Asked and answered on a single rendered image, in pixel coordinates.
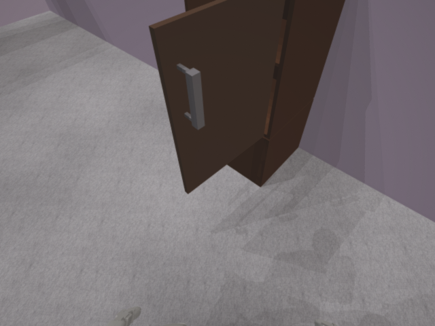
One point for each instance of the cupboard door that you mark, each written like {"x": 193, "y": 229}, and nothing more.
{"x": 233, "y": 43}

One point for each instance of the handle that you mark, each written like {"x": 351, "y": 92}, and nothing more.
{"x": 195, "y": 96}

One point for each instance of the left robot hand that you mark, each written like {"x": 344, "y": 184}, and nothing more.
{"x": 125, "y": 317}

